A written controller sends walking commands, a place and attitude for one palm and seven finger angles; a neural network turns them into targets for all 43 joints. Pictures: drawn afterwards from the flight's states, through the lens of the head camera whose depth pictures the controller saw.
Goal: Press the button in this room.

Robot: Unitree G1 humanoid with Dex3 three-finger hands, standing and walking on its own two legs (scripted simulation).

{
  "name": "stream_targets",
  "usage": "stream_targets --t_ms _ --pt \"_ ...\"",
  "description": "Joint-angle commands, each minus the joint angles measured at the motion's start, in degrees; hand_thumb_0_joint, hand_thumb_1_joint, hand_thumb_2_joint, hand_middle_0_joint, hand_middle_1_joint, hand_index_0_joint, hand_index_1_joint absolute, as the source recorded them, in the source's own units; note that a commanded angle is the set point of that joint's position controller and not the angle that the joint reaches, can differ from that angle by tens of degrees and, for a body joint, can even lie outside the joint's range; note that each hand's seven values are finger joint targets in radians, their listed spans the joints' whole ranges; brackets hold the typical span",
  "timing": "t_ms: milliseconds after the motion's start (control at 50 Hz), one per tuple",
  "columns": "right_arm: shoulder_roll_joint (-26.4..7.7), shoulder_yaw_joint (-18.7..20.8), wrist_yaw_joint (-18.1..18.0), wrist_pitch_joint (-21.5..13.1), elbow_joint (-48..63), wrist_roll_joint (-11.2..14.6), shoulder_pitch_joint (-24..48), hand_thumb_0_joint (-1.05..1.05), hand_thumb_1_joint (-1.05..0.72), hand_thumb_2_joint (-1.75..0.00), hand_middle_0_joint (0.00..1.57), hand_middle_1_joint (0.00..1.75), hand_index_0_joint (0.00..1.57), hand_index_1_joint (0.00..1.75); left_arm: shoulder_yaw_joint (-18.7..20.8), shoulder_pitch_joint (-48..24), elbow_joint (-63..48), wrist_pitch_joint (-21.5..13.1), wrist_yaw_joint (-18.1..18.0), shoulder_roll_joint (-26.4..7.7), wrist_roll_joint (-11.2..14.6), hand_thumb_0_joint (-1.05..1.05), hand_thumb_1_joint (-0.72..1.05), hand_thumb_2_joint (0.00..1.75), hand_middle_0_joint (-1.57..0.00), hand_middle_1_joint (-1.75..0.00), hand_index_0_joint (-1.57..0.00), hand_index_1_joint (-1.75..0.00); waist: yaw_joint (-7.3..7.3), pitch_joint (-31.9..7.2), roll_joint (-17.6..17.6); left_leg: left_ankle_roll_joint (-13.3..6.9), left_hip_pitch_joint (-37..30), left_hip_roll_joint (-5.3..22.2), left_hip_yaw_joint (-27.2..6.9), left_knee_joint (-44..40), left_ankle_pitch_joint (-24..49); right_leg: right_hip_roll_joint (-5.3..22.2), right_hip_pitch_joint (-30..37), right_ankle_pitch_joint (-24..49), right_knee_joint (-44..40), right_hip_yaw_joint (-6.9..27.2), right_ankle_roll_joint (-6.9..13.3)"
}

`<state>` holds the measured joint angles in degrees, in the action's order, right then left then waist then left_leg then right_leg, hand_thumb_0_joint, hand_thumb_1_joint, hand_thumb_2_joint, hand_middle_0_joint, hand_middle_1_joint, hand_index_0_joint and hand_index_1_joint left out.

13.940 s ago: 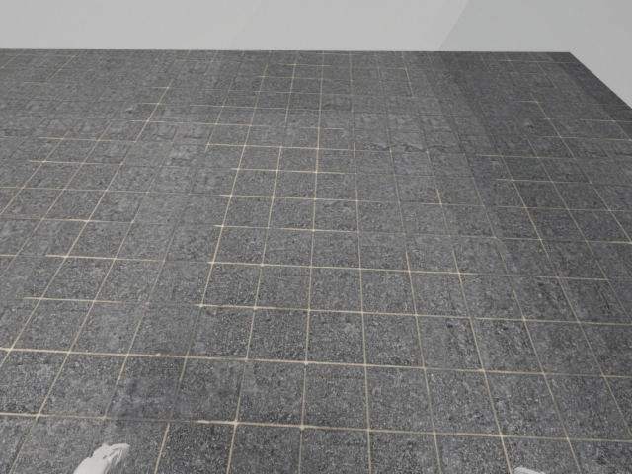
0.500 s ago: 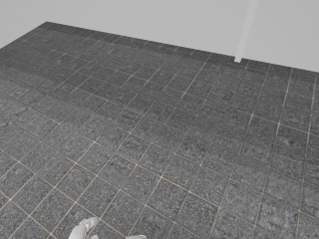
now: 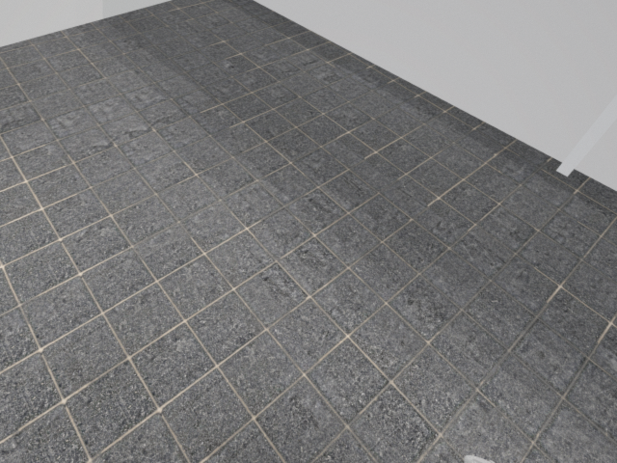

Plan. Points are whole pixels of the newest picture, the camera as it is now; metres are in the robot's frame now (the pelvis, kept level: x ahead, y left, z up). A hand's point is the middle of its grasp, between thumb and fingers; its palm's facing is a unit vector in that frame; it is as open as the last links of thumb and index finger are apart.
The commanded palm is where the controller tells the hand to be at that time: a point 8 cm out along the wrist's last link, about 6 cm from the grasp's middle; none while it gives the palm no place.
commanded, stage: turn or walk to find it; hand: left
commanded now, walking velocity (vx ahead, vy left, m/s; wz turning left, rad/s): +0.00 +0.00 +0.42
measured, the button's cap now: out of the picture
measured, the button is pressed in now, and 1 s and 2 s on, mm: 0 0 0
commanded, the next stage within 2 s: none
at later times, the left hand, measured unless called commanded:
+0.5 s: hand out of the picture +0.07 +0.17 -0.13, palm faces +0.17 -0.94 -0.29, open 7.4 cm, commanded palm none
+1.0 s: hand out of the picture -0.14 +0.13 -0.16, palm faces +0.48 -0.84 -0.25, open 7.4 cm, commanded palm none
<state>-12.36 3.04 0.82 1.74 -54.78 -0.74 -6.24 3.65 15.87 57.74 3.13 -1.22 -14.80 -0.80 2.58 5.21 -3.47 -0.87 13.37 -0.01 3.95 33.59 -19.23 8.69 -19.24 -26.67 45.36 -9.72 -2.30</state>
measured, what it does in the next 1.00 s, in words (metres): steps on the spot, turning left: right foot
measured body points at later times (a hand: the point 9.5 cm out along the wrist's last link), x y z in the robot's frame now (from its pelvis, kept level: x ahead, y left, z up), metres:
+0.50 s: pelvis -0.02 -0.05 +0.00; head +0.01 -0.08 +0.45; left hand +0.06 +0.21 -0.11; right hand +0.04 -0.28 -0.17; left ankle -0.03 +0.10 -0.71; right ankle +0.00 -0.13 -0.73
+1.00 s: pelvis -0.06 -0.06 +0.01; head -0.03 -0.04 +0.46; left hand -0.16 +0.17 -0.14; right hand +0.13 -0.25 -0.14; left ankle -0.14 +0.05 -0.70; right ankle +0.00 -0.13 -0.73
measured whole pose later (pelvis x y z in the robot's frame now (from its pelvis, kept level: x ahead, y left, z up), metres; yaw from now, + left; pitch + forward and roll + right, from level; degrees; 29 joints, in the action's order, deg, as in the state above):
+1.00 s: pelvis -0.06 -0.06 +0.01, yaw +25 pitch -1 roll +1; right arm -13.1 3.7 0.7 3.8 -56.9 -0.5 -8.4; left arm 2.8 15.9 57.4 1.0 -1.2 -11.6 -1.5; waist 2.3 4.7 -0.5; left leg 2.8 16.7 2.4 3.3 42.8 -25.2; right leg 7.6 -14.8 -14.9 30.9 -17.6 2.1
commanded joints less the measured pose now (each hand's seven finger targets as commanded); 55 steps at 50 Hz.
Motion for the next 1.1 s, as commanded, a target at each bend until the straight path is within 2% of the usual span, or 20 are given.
stream_targets --t_ms 0,80,200,280,340,380,400,420,440,460,480,500,560,840,920,980,1000,1040,1060,1080 --pt "-11.8 2.0 -2.1 -0.8 1.4 -0.5 -5.5 0.0 -0.9 -0.9 0.2 0.3 0.2 0.3 0.8 -5.9 -5.7 -0.6 0.0 -4.4 -0.2 0.0 0.9 0.9 -0.2 -0.3 -0.2 -0.3 -4.28 -3.7 17.8 -7.3 -6.5 17.0 -17.7 -15.3 33.7 -1.3 -12.2 -2.2 17.4 8.2 -1.4" --pt "-10.3 1.5 -2.0 -1.5 2.5 0.0 -3.8 0.0 -0.9 -0.9 0.2 0.3 0.2 0.3 0.7 -2.7 -4.1 -1.1 0.6 -4.4 -0.2 0.0 0.9 0.9 -0.2 -0.3 -0.2 -0.3 -2.49 -6.0 11.8 -6.4 -9.3 12.7 -12.9 -14.2 35.7 -2.5 -12.4 4.5 19.9 8.1 -2.6" --pt "-9.9 2.0 -1.9 -1.6 2.2 -0.3 -7.4 0.0 -0.9 -0.9 0.2 0.3 0.2 0.3 0.5 -6.5 -6.3 -1.2 0.2 -3.5 0.0 0.0 0.9 0.9 -0.2 -0.3 -0.2 -0.3 -3.91 -6.0 11.4 -8.2 -9.4 13.3 -17.4 -14.2 34.2 -3.0 -11.9 3.7 14.9 9.0 -3.3" --pt "-10.1 2.6 -1.8 -1.1 2.3 -0.7 -8.1 0.0 -0.9 -0.9 0.2 0.3 0.2 0.3 0.1 -9.2 -8.1 -1.4 0.0 -2.4 0.3 0.0 0.9 0.9 -0.2 -0.3 -0.2 -0.3 -4.72 -6.1 12.4 -9.3 -7.2 13.5 -21.0 -12.9 33.1 -4.4 -7.9 0.4 5.9 8.9 -2.7" --pt "-10.1 2.8 -1.7 -0.8 2.8 -0.8 -6.7 0.0 -0.9 -0.9 0.2 0.3 0.2 0.3 0.1 -7.1 -8.0 -2.0 0.0 -2.2 0.7 0.0 0.9 0.9 -0.2 -0.3 -0.2 -0.3 -3.63 -7.2 13.0 -8.5 -3.4 12.0 -22.5 -10.7 33.4 -6.4 -0.2 2.5 -5.1 7.7 -1.8" --pt "-9.7 3.0 -1.6 -0.7 2.9 -0.6 -5.8 0.0 -0.9 -0.9 0.2 0.3 0.2 0.3 0.3 -3.3 -7.0 -2.6 0.0 -2.6 0.7 0.0 0.9 0.9 -0.2 -0.3 -0.2 -0.3 -1.52 -9.0 11.3 -6.1 0.9 9.5 -21.7 -7.6 28.5 -6.9 8.4 12.0 -16.7 6.8 -1.5" --pt "-8.3 2.8 -1.4 -0.8 3.1 -0.1 -6.2 0.0 -0.9 -0.9 0.2 0.3 0.2 0.3 0.7 -1.3 -6.6 -3.1 -0.2 -4.3 0.5 0.0 0.9 0.9 -0.2 -0.3 -0.2 -0.3 -0.69 -10.0 7.3 -3.4 6.7 6.6 -20.2 -4.5 20.3 -4.2 16.3 17.3 -23.4 9.0 -0.9" --pt "-4.5 2.3 -1.0 -0.9 3.8 0.4 -7.2 0.0 -0.9 -0.9 0.2 0.3 0.2 0.3 1.7 0.6 -6.4 -3.7 -0.8 -9.0 -0.5 0.0 0.9 0.9 -0.2 -0.3 -0.2 -0.3 0.07 -11.6 -5.9 0.6 17.0 0.1 -12.6 5.6 3.0 8.7 24.5 18.3 -27.2 21.1 2.7" --pt "-4.3 2.3 -1.2 -0.4 5.1 0.1 -5.8 0.0 -0.9 -0.9 0.2 0.3 0.2 0.3 2.1 0.7 -7.1 -3.6 -0.9 -12.2 -0.5 0.0 0.9 0.9 -0.2 -0.3 -0.2 -0.3 0.73 -8.9 -12.9 2.7 20.2 -3.9 -7.7 18.2 -14.4 19.5 18.5 24.5 -29.2 29.8 9.1" --pt "-6.4 3.0 -1.2 0.5 4.4 -0.4 -5.8 0.0 -0.9 -0.9 0.2 0.3 0.2 0.3 2.0 -1.5 -7.8 -3.4 -1.1 -10.5 -0.1 0.0 0.9 0.9 -0.2 -0.3 -0.2 -0.3 -0.06 -7.4 -8.6 2.3 18.1 -1.3 -10.4 26.8 -13.3 18.9 11.1 19.6 -30.3 26.9 11.5" --pt "-6.8 3.2 -0.9 1.2 3.0 -0.6 -6.8 0.0 -0.9 -0.9 0.2 0.3 0.2 0.3 1.9 -5.7 -8.7 -3.4 -1.2 -8.2 0.0 0.0 0.9 0.9 -0.2 -0.3 -0.2 -0.3 -1.67 -4.0 -9.8 2.1 17.8 0.0 -11.4 31.5 -10.0 16.1 5.2 10.1 -32.8 24.6 10.9" --pt "-6.4 3.4 -0.6 1.6 1.7 -0.8 -7.7 0.0 -0.9 -0.9 0.2 0.3 0.2 0.3 1.3 -8.3 -9.5 -3.2 -0.9 -6.9 0.1 0.0 0.9 0.9 -0.2 -0.3 -0.2 -0.3 -3.03 -1.3 -5.6 2.4 17.7 0.1 -10.1 35.2 -6.5 12.9 2.8 7.0 -33.0 21.5 9.3" --pt "-4.5 3.0 0.0 1.8 -0.8 -0.8 -12.6 0.0 -0.9 -0.9 0.2 0.3 0.2 0.3 0.3 -9.1 -9.7 -3.9 -0.7 -3.8 0.2 0.0 0.9 0.9 -0.2 -0.3 -0.2 -0.3 -4.86 -2.0 -4.5 3.9 17.8 0.6 -7.8 37.7 1.0 7.5 5.9 15.7 -30.8 11.0 6.0" --pt "-3.9 1.4 -0.3 1.4 0.7 -0.1 -3.5 0.0 -0.9 -0.9 0.2 0.3 0.2 0.3 1.2 2.2 -4.3 -3.9 -0.9 -6.3 -0.8 0.0 0.9 0.9 -0.2 -0.3 -0.2 -0.3 0.33 -5.6 -5.1 5.1 14.0 3.5 -3.6 18.7 -7.2 13.3 16.3 29.2 -27.2 9.3 10.7" --pt "-3.5 0.8 -0.4 0.6 1.6 0.4 -2.7 0.0 -0.9 -0.9 0.2 0.3 0.2 0.3 1.7 2.0 -3.3 -3.4 -0.7 -8.1 -1.1 0.0 0.9 0.9 -0.2 -0.3 -0.2 -0.3 0.4 -7.1 -6.8 3.7 8.5 2.7 -0.7 9.7 -8.2 14.0 14.5 30.7 -24.9 8.1 11.4" --pt "-3.8 0.9 -0.5 0.0 1.0 0.3 -6.1 0.0 -0.9 -0.9 0.2 0.3 0.2 0.3 1.9 0.1 -3.1 -3.0 -0.4 -8.5 -0.7 0.0 0.9 0.9 -0.2 -0.3 -0.2 -0.3 -2.48 -8.0 -5.2 2.8 -0.7 2.2 1.3 -2.3 1.0 12.7 9.3 25.8 -20.2 4.1 7.9" --pt "-5.0 1.2 -0.4 -0.4 0.5 0.2 -8.1 0.0 -0.9 -0.9 0.2 0.3 0.2 0.3 1.8 -0.8 -3.3 -2.6 -0.3 -7.8 -0.3 0.0 0.9 0.9 -0.2 -0.3 -0.2 -0.3 -3.99 -8.7 -1.7 2.2 -6.6 2.9 -0.1 -8.8 6.9 10.9 4.8 20.7 -15.8 1.4 5.1" --pt "-13.7 3.0 -0.8 -0.7 1.3 -0.4 -9.7 0.0 -0.9 -0.9 0.2 0.3 0.2 0.3 0.3 -3.2 -6.2 -1.8 0.3 -2.4 0.0 0.0 0.9 0.9 -0.2 -0.3 -0.2 -0.3 -5.76 -5.6 21.8 -6.0 -10.3 21.3 -24.7 -19.3 16.7 -1.0 -13.8 -7.0 5.9 -1.1 -1.5" --pt "-14.6 3.0 -1.1 -0.3 1.0 -0.5 -9.4 0.0 -0.9 -0.9 0.2 0.3 0.2 0.3 0.4 -5.1 -7.0 -1.1 0.3 -3.3 -0.2 0.0 0.9 0.9 -0.2 -0.3 -0.2 -0.3 -6.02 -4.4 16.7 -9.6 -5.0 23.8 -24.1 -19.7 16.2 -0.8 -12.4 -7.2 11.4 3.9 -0.9" --pt "-12.6 2.6 -1.7 -0.6 1.0 -0.6 -7.1 0.0 -0.9 -0.9 0.2 0.3 0.2 0.3 0.6 -6.0 -6.2 -0.5 0.2 -3.2 -0.6 0.0 0.9 0.9 -0.2 -0.3 -0.2 -0.3 -5.41 -2.8 17.3 -9.0 -1.7 20.4 -21.9 -20.7 14.0 -0.3 -12.2 -4.3 13.9 6.4 -1.0"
